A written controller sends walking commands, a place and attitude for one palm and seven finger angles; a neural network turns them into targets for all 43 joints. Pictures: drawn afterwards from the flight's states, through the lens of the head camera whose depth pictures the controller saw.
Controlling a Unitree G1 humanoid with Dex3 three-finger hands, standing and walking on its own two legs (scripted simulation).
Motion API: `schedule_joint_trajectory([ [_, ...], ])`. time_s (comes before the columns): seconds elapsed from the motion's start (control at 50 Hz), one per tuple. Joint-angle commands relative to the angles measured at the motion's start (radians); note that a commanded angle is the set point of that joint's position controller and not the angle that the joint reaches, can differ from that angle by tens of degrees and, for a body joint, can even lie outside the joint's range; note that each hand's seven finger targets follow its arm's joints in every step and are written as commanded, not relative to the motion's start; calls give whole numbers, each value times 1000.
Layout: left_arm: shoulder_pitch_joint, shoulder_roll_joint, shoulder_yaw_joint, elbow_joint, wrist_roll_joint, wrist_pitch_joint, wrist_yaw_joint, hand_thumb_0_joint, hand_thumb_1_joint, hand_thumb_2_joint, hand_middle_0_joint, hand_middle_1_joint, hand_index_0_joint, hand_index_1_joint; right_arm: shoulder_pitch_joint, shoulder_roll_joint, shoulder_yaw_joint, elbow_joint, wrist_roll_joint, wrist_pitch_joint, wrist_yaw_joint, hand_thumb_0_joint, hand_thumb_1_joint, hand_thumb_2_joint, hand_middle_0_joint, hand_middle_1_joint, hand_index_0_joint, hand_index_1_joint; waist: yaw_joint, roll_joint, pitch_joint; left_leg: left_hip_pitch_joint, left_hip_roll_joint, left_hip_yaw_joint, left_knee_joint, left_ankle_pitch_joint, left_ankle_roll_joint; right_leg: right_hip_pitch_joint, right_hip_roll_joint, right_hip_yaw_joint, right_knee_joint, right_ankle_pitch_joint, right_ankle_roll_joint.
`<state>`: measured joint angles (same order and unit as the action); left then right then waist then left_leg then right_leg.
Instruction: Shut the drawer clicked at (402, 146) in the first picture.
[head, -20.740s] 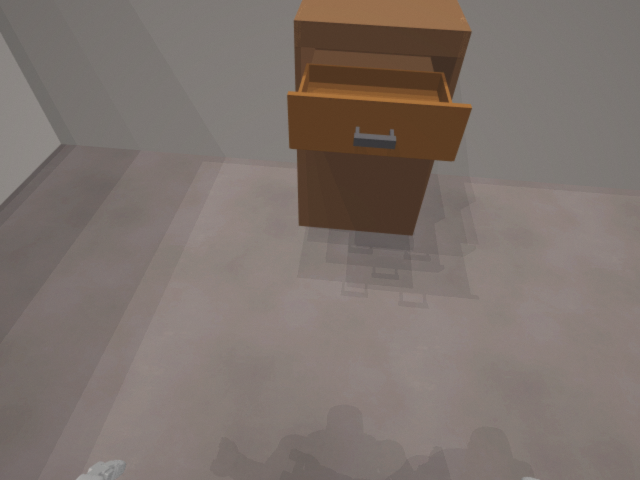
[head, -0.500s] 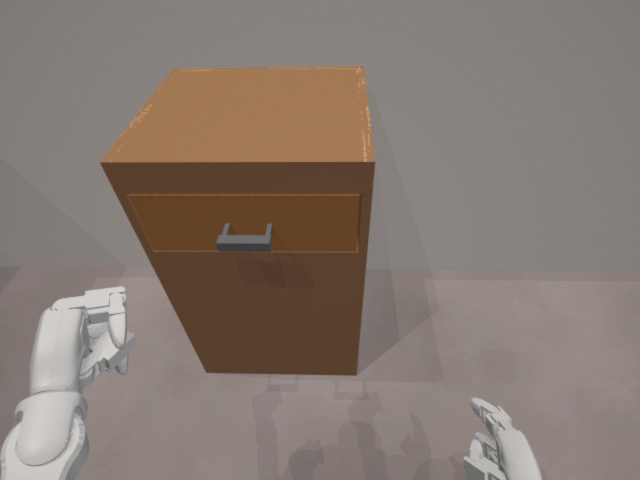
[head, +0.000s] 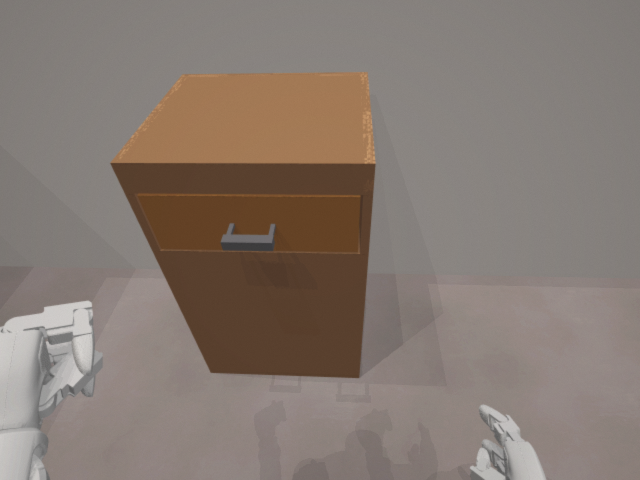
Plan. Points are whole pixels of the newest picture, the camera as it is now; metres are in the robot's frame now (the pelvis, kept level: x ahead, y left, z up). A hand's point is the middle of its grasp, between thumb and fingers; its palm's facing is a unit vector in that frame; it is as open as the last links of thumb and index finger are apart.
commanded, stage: step back with the hand held close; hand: left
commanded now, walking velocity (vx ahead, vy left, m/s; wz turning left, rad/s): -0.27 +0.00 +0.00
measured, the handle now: (250, 235) +0.59 +0.23 -0.08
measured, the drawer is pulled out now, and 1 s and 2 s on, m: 0.00 0.00 0.00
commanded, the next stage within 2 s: stop stepping back and stand still in 1.64 s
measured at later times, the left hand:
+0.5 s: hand (37, 378) +0.15 +0.28 +0.16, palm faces +0.32 -0.80 -0.51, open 3.3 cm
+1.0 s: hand out of the picture +0.09 +0.27 +0.16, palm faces +0.36 -0.78 -0.51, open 3.3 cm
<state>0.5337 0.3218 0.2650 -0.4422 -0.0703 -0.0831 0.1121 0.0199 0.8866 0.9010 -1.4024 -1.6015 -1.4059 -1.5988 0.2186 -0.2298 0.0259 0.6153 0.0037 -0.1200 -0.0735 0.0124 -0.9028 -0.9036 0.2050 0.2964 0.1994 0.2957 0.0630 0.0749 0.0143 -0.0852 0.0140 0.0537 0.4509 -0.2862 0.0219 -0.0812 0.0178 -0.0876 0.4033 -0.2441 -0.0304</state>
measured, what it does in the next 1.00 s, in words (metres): walks backwards: right foot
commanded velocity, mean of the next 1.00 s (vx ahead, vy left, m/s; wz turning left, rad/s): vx -0.30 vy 0.00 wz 0.01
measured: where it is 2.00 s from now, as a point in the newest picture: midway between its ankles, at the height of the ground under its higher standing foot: outside the picture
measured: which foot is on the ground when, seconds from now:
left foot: down 0.00-1.00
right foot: down 0.00-0.92, up 0.94-0.98, down 1.00-1.00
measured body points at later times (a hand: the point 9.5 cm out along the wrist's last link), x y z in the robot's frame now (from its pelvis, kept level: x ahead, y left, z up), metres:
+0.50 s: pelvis -0.04 +0.04 -0.01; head -0.02 +0.04 +0.44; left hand +0.13 +0.32 +0.19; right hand +0.14 -0.21 -0.08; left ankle -0.02 +0.10 -0.74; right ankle -0.01 -0.10 -0.74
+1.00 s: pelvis -0.10 +0.03 -0.02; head -0.07 +0.05 +0.43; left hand +0.07 +0.31 +0.18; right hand +0.06 -0.22 -0.09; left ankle -0.02 +0.10 -0.74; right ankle -0.04 -0.10 -0.74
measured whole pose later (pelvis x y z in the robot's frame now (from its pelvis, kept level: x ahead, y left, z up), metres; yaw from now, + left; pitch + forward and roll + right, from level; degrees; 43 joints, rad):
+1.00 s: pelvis -0.10 +0.03 -0.02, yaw +2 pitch +0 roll -2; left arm 0.59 0.42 0.42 -0.60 0.01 -0.28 0.14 0.02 0.88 0.90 -1.41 -1.60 -1.41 -1.60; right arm 0.22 -0.23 -0.03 0.56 -0.01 -0.08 -0.07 0.01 -0.90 -0.90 0.21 0.30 0.20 0.30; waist -0.04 0.00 0.06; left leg -0.45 -0.01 0.03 0.64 -0.20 0.08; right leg -0.40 0.04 0.03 0.64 -0.21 0.03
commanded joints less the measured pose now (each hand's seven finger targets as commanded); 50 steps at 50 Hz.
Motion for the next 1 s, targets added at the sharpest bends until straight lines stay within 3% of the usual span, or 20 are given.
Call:
schedule_joint_trajectory([
  [0.0,-114,233,225,-198,11,-132,18,0,900,900,-1400,-1600,-1400,-1600,-116,-95,-46,-163,-1,-31,-1,0,-900,-900,200,300,200,300,-56,-114,70,-96,20,-74,-11,86,31,-158,-127,219,-175,99,-3],
  [0.02,-64,198,190,-170,17,-129,16,0,900,900,-1400,-1600,-1400,-1600,-116,-94,-50,-165,-2,-18,3,0,-900,-900,200,300,200,300,-59,-133,67,-81,22,-67,-1,113,28,-169,-133,214,-178,120,-3],
  [0.1,40,157,167,-160,17,-149,9,0,900,900,-1400,-1600,-1400,-1600,-123,-110,-67,-176,-6,19,11,0,-900,-900,200,300,200,300,-62,-31,-38,-96,42,-68,-48,226,26,-80,-113,150,-86,263,10],
  [0.14,75,166,175,-199,14,-156,9,0,900,900,-1400,-1600,-1400,-1600,-132,-114,-73,-189,-5,31,11,0,-900,-900,200,300,200,300,-57,-10,-100,-102,51,-70,-55,306,26,-32,-106,124,-40,335,17],
  [0.22,131,225,234,-286,11,-166,23,0,900,900,-1400,-1600,-1400,-1600,-137,-110,-85,-219,1,50,9,0,-900,-900,200,300,200,300,-49,-72,-210,-118,62,-81,-34,412,25,33,-99,115,28,455,23],
  [0.24,137,243,251,-305,7,-164,27,0,900,900,-1400,-1600,-1400,-1600,-142,-111,-85,-223,0,53,5,0,-900,-900,200,300,200,300,-44,-57,-227,-130,60,-86,-33,436,23,48,-99,113,44,482,22],
  [0.36,147,239,250,-355,13,-166,33,0,900,900,-1400,-1600,-1400,-1600,-129,-115,-87,-234,-2,49,-8,0,-900,-900,200,300,200,300,-45,23,-193,-197,94,-127,-69,465,26,15,-52,89,128,386,34],
  [0.44,127,202,228,-322,23,-167,27,0,900,900,-1400,-1600,-1400,-1600,-125,-123,-92,-228,-7,34,-9,0,-900,-900,200,300,200,300,-49,60,-118,-345,140,-162,-148,254,54,25,-27,88,203,202,40],
  [0.52,87,194,231,-276,39,-176,32,0,900,900,-1400,-1600,-1400,-1600,-123,-125,-90,-230,0,19,-10,0,-900,-900,200,300,200,300,-62,3,-41,-552,153,-189,-201,-143,85,87,-22,126,231,172,44],
  [0.6,31,185,220,-308,53,-191,28,0,900,900,-1400,-1600,-1400,-1600,-113,-129,-87,-238,1,9,-10,0,-900,-900,200,300,200,300,-71,-47,-21,-631,124,-188,-173,-311,89,97,-26,166,212,157,43],
  [0.64,2,194,221,-356,59,-199,29,0,900,900,-1400,-1600,-1400,-1600,-113,-134,-88,-238,-5,1,-11,0,-900,-900,200,300,200,300,-74,-25,-34,-614,108,-183,-142,-335,87,64,-36,194,176,99,37],
  [0.74,4,216,232,-391,58,-213,39,0,900,900,-1400,-1600,-1400,-1600,-98,-125,-88,-230,-16,-14,-8,0,-900,-900,200,300,200,300,-79,-75,-41,-482,59,-161,-28,-308,63,-125,-79,268,21,-123,8],
  [0.82,37,210,233,-371,51,-233,51,0,900,900,-1400,-1600,-1400,-1600,-94,-118,-87,-214,-18,-10,-3,0,-900,-900,200,300,200,300,-85,-52,-46,-435,52,-160,-9,-246,52,-194,-84,252,-1,-119,0],
  [0.86,63,222,258,-366,53,-246,54,0,900,900,-1400,-1600,-1400,-1600,-101,-121,-90,-213,-16,-13,-5,0,-900,-900,200,300,200,300,-82,-6,-77,-502,92,-199,-95,-258,64,-97,-42,197,91,-22,19],
  [0.92,79,221,284,-376,70,-265,50,0,900,900,-1400,-1600,-1400,-1600,-117,-135,-98,-223,-11,-25,-8,0,-900,-900,200,300,200,300,-65,141,-111,-747,210,-294,-257,-418,117,152,46,123,369,112,53],
  [0.96,88,234,307,-366,81,-269,46,0,900,900,-1400,-1600,-1400,-1600,-122,-130,-104,-227,-12,-34,-8,0,-900,-900,200,300,200,300,-60,147,-99,-796,251,-323,-279,-443,134,177,63,126,433,70,59],
  [0.98,99,241,313,-365,74,-269,45,0,900,900,-1400,-1600,-1400,-1600,-111,-127,-107,-225,-12,-36,-8,0,-900,-900,200,300,200,300,-61,86,-89,-758,245,-320,-239,-371,135,141,61,137,405,74,53],
])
